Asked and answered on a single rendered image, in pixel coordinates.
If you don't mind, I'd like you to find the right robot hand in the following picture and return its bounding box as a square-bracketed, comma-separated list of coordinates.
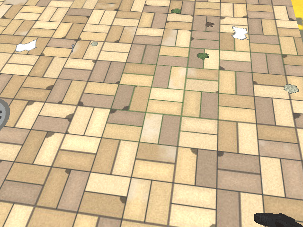
[254, 213, 303, 227]

